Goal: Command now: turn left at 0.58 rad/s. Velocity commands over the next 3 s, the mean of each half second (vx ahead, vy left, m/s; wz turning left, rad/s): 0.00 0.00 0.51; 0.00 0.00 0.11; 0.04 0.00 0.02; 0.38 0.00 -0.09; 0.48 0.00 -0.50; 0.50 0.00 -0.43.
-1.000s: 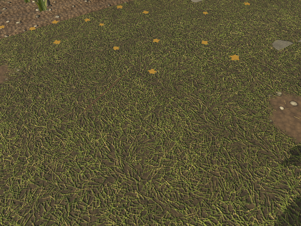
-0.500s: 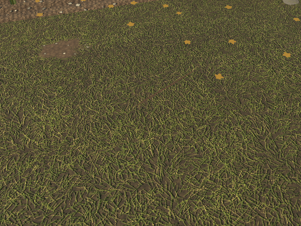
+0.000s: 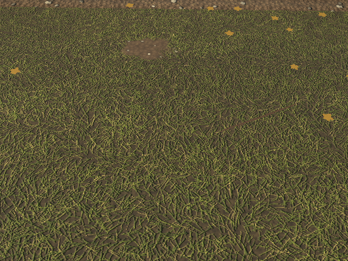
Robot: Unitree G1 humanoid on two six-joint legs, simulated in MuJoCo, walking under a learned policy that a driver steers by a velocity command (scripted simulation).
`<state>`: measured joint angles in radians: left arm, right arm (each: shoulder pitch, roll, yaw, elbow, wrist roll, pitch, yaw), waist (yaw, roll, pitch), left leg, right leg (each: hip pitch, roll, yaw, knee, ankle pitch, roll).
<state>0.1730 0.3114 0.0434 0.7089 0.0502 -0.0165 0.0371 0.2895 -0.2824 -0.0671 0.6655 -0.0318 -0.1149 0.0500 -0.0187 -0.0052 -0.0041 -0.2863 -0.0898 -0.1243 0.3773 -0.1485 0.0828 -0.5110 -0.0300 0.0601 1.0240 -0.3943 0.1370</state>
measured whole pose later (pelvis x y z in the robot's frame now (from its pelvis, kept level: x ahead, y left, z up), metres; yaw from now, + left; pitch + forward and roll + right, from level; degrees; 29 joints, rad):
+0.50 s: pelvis -0.01 -0.08 +0.00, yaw +16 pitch +3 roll +0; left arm 0.17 0.24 0.00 0.62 0.03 -0.08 -0.04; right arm 0.27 -0.34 -0.07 0.68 -0.05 -0.05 0.02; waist 0.00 0.02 -0.01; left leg -0.59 -0.03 -0.13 1.25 -0.28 -0.16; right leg -0.18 0.02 -0.11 0.33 -0.21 -0.07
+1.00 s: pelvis -0.04 -0.07 -0.01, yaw +17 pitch +0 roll +1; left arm 0.16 0.27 0.04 0.65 0.00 -0.09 -0.09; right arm 0.19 -0.26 -0.01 0.64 0.00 -0.02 0.05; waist 0.00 0.00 0.04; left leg -0.23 0.05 0.01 0.53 -0.30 -0.05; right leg -0.26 -0.03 -0.11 0.56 -0.31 -0.03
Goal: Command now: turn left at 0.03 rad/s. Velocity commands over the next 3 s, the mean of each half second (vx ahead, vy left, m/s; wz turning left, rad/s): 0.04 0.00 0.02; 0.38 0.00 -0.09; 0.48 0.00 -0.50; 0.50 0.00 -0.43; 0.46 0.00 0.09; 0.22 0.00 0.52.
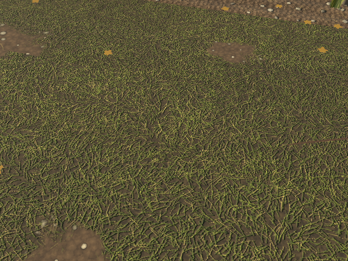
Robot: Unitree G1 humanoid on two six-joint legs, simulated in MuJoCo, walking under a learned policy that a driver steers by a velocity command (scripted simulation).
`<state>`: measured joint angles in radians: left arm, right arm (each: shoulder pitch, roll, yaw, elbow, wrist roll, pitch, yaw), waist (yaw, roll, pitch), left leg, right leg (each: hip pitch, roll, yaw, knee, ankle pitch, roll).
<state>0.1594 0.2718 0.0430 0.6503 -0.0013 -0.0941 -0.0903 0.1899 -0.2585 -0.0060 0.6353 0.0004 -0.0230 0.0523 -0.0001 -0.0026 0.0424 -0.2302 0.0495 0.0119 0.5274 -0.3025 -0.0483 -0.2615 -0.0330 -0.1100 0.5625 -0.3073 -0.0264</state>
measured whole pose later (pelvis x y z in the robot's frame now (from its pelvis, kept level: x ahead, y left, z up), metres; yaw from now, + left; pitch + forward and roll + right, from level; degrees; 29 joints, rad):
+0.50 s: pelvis +0.01 +0.00 +0.00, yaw +0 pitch +0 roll +1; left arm 0.26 0.28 0.04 0.68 0.03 -0.10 -0.04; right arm 0.25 -0.29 -0.03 0.69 -0.04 -0.03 0.00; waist 0.01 -0.01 0.04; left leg -0.27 0.03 0.01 0.68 -0.44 0.01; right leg -0.22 -0.03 -0.11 0.55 -0.34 -0.07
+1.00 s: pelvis +0.19 +0.06 +0.00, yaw -4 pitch +1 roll +3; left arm 0.17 0.23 0.00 0.75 0.08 -0.08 -0.08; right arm 0.51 -0.17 0.02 0.80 -0.10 -0.12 -0.01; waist -0.07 -0.05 -0.02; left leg -0.01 -0.07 0.12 0.37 -0.38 0.06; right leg -0.70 -0.07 0.06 0.84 0.24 -0.04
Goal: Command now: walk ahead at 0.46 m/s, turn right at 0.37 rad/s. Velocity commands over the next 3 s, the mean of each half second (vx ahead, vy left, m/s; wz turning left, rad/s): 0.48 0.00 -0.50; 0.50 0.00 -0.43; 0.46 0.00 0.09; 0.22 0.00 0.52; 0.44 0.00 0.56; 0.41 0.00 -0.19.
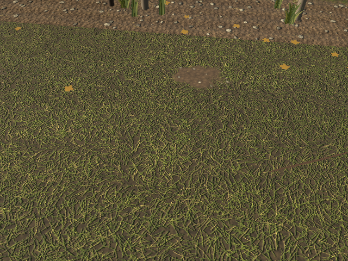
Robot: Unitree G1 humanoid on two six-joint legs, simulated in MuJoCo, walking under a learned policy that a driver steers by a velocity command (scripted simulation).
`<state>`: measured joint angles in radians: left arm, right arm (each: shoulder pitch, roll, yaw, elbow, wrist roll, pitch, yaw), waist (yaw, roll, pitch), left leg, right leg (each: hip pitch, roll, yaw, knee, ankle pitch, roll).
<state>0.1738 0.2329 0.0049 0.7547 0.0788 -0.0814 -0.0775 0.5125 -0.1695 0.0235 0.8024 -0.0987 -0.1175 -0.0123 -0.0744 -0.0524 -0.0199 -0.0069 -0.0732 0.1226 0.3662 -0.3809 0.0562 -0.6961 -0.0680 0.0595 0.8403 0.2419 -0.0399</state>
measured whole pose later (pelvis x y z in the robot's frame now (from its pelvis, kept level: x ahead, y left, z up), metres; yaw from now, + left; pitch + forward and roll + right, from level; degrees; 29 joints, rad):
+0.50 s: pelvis +0.37 -0.06 -0.15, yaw -16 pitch +1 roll -3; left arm 0.47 0.22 0.00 0.99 0.07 -0.08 -0.09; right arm 0.11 -0.26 0.05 0.77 -0.06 -0.08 0.04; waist 0.05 0.05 0.01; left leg -0.64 0.13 -0.09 0.83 -0.27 0.00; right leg -0.17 0.14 0.00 0.47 -0.31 -0.10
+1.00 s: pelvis +0.64 -0.10 -0.14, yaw -29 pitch +0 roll +2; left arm 0.09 0.24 0.00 0.74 0.09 -0.06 -0.08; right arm 0.51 -0.22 0.01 0.99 -0.09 -0.11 0.04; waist -0.13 -0.04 0.00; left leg -0.07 -0.02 0.13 0.30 -0.23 0.04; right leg -0.62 -0.07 0.04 0.88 -0.06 -0.03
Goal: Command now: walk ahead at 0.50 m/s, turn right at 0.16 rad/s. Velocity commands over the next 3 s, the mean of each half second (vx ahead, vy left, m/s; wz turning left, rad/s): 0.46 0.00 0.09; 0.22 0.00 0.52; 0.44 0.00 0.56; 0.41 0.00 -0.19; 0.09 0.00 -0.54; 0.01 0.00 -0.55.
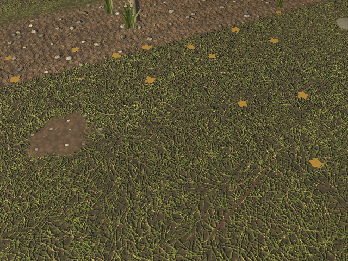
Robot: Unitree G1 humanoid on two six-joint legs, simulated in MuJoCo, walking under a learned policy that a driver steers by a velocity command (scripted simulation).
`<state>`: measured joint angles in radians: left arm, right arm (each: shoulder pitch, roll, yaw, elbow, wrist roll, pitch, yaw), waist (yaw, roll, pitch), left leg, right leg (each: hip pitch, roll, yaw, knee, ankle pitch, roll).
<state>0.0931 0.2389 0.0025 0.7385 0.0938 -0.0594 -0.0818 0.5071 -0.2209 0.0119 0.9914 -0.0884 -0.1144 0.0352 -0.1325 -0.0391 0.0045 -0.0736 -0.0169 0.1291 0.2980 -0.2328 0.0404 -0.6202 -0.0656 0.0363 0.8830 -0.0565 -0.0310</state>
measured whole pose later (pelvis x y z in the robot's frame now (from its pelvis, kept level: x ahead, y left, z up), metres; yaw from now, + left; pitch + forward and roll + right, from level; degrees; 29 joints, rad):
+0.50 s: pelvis +0.30 +0.00 -0.12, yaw +4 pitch -1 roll -6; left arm 0.60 0.17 -0.05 0.97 0.06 -0.10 0.00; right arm 0.05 -0.26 -0.01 0.79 -0.09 -0.07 0.07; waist 0.10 0.09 0.01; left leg -0.43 0.08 0.03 0.37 0.45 0.06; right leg -0.04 0.04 -0.15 0.99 -0.87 0.02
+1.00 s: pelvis +0.47 -0.02 -0.15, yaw +22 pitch +2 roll +1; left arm 0.18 0.27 0.00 0.77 0.05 -0.12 0.02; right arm 0.28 -0.26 -0.06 0.77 -0.06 -0.08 0.06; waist -0.01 0.00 0.00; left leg -0.34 -0.12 -0.18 0.67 -0.37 0.09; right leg -0.26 0.00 -0.04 0.42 -0.19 -0.06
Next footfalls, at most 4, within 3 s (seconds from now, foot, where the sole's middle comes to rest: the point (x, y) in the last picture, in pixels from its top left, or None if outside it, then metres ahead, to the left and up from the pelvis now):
0.12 right None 0.12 -0.13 -0.78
0.50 left None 0.47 0.10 -0.93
0.92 right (185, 259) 0.57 -0.09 -0.93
1.52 left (95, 237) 0.71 0.28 -0.93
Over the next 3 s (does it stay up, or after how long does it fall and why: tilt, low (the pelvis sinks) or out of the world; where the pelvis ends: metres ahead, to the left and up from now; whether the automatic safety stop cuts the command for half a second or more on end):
stays up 1.05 0.42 -0.30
